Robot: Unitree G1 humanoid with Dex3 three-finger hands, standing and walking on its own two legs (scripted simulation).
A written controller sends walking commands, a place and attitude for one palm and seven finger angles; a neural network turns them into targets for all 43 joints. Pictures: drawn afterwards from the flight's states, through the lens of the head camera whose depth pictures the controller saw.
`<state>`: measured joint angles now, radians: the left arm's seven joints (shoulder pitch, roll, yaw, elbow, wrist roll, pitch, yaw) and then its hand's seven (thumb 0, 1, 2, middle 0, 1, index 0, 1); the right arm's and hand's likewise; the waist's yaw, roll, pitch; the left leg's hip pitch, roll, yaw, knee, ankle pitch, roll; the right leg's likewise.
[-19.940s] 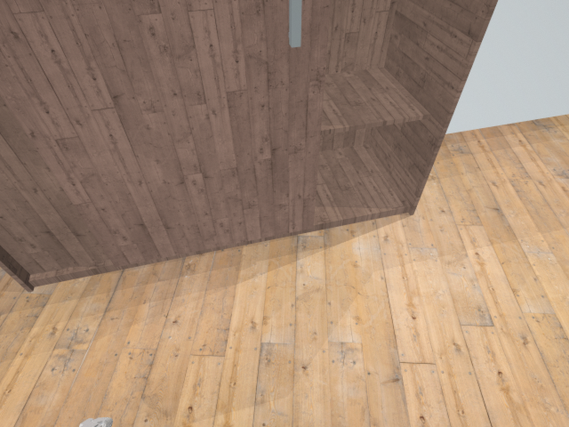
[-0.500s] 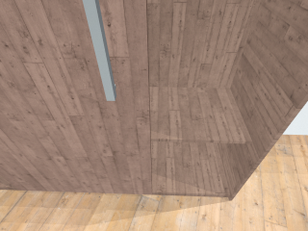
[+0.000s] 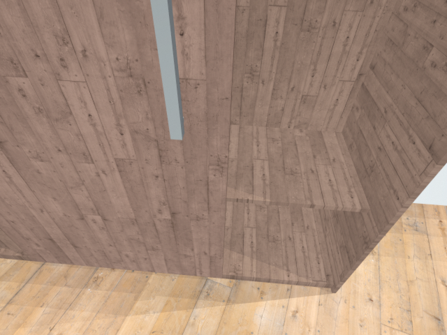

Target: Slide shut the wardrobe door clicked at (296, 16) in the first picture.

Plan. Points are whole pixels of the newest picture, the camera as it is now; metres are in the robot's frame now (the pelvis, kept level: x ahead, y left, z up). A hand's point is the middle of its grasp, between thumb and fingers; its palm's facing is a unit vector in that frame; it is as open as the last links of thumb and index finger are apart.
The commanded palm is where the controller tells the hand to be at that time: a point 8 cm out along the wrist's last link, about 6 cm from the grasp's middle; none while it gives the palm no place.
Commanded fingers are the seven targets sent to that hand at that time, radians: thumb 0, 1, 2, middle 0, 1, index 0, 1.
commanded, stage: come to a stop and stand still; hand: left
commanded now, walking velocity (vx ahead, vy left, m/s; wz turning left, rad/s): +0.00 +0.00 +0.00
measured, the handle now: (171, 61) +0.50 +0.14 +0.27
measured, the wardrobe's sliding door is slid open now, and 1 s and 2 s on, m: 0.49 0.49 0.49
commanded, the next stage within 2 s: look again from close up in 0.04 s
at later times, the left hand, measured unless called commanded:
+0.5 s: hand out of the picture -0.07 +0.16 -0.18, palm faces +0.07 -0.98 -0.16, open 7.3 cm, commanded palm none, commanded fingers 0.00 0.90 0.90 -0.20 -0.30 -0.20 -0.30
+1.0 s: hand out of the picture -0.14 +0.24 -0.21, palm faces +0.17 -0.97 -0.19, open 7.3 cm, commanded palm none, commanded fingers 0.00 0.90 0.90 -0.20 -0.30 -0.20 -0.30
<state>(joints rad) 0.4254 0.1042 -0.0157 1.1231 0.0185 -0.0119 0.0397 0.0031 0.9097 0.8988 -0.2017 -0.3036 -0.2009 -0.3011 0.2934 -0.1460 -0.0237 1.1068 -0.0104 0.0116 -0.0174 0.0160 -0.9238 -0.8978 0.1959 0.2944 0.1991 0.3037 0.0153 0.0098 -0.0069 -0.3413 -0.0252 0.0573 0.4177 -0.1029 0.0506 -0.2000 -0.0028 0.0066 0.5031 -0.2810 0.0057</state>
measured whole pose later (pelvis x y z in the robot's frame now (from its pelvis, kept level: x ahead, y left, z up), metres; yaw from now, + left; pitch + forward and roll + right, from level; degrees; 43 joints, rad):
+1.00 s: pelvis -0.15 +0.06 -0.03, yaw +2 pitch -7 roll -1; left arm 0.40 0.16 0.06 0.93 0.03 0.03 0.05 0.00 0.91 0.90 -0.20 -0.30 -0.20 -0.30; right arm 0.31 -0.12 -0.08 1.07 -0.02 0.11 -0.04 0.01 -0.90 -0.90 0.20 0.29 0.20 0.30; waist 0.04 -0.01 -0.01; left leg -0.60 -0.12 0.02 0.83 -0.24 -0.07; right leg -0.21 0.04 -0.11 0.71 -0.42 -0.10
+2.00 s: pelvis -0.54 +0.12 +0.00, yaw +0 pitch -3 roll +1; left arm 0.39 0.10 0.03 1.05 0.02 0.03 0.04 0.00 0.91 0.90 -0.20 -0.30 -0.20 -0.30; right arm 0.35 -0.12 -0.04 1.05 -0.02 0.06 -0.02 0.01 -0.91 -0.90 0.20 0.29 0.20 0.30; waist -0.01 0.04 -0.03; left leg -0.41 -0.04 -0.02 0.76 -0.30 0.00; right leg -0.24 0.03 0.01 0.55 -0.26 -0.06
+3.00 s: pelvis -0.66 +0.11 +0.00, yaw +0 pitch -1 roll +0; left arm 0.31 0.11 0.04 1.10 0.01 0.02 0.02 0.00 0.91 0.90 -0.20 -0.30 -0.20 -0.30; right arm 0.38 -0.10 -0.02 1.10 -0.03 0.01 -0.04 0.00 -0.91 -0.90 0.19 0.29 0.20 0.30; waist 0.00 0.00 0.01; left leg -0.34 -0.02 -0.05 0.54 -0.26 0.01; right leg -0.36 0.05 0.00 0.51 -0.23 -0.04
